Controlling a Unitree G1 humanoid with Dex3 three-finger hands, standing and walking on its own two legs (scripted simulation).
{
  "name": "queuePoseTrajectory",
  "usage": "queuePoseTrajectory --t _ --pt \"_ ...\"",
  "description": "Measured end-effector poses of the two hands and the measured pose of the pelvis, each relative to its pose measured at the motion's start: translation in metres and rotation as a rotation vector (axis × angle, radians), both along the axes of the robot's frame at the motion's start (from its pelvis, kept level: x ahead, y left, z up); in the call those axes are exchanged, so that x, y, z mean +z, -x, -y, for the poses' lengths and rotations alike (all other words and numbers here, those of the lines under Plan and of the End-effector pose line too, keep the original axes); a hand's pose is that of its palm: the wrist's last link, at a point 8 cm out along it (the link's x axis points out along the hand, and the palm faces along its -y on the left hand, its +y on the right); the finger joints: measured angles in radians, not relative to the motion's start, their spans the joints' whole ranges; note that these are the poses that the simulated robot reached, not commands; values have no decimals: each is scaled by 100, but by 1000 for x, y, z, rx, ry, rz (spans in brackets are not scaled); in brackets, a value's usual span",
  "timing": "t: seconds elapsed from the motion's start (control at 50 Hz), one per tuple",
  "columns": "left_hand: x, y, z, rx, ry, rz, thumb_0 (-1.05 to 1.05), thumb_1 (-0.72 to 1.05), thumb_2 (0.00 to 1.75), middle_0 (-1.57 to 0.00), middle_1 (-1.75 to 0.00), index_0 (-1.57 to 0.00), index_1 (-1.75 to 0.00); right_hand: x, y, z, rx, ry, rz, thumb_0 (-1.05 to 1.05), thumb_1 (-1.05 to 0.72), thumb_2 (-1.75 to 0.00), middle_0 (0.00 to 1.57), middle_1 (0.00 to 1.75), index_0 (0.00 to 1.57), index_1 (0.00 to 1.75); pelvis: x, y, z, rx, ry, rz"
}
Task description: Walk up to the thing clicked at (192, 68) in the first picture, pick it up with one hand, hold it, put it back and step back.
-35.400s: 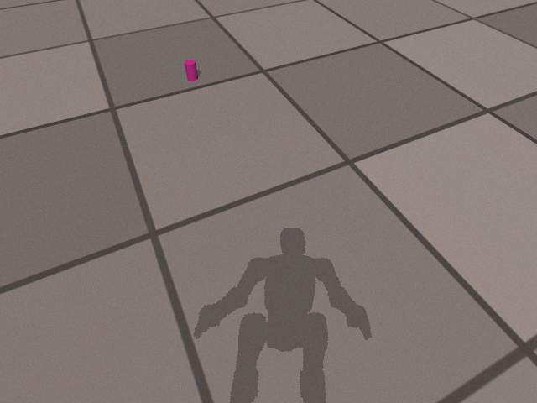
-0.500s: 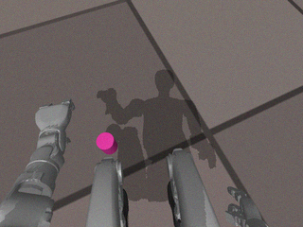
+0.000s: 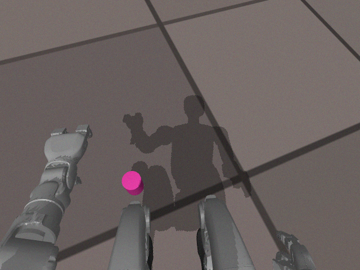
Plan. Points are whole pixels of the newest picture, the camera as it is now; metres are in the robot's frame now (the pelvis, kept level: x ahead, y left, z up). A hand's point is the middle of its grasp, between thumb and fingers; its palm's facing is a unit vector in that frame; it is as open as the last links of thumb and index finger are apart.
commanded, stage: go down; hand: left
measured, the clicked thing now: (133, 183) +0.41 +0.15 -0.50
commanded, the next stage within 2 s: none
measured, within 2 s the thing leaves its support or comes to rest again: neither
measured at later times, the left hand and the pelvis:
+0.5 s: hand (67, 156) +0.38 +0.25 -0.07, palm faces -0.42 -0.02 -0.91, open 13.9 cm; pelvis +0.02 +0.00 +0.04, yaw +0 degrees
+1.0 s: hand (63, 152) +0.38 +0.25 -0.05, palm faces -0.42 -0.01 -0.91, open 14.0 cm; pelvis +0.03 +0.00 +0.06, yaw +0 degrees
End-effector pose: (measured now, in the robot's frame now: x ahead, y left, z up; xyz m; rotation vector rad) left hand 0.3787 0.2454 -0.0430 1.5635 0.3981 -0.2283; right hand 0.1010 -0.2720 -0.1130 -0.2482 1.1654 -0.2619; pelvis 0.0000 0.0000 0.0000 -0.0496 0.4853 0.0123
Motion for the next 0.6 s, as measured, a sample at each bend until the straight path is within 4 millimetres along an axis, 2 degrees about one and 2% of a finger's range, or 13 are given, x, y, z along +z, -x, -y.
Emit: queuePoseTrajectory --t 0.12,0.28,0.4,0.6 --pt "11 -3 1 8 9 -51 0 -40 91 -30 -77 -23 -84 15 7 -7 -18 -17 -8 0 -92 -90 20 30 20 30 17 -6 0 -4 -2 8" --pt "11 -4 2 -26 23 -58 0 -46 94 -25 -80 -19 -87 22 12 -3 -34 -5 -42 0 -92 -90 20 30 20 30 23 -14 0 -8 -5 2" --pt "19 -4 -2 -23 18 -37 0 -49 96 -25 -80 -17 -88 28 7 -1 -32 0 -53 0 -92 -90 20 30 20 30 30 -19 0 -8 -6 5" --pt "39 -7 -7 11 15 -47 0 -49 96 -25 -78 -17 -86 50 -9 -4 -17 -4 -31 0 -92 -90 20 30 20 30 50 -29 0 -6 -3 24"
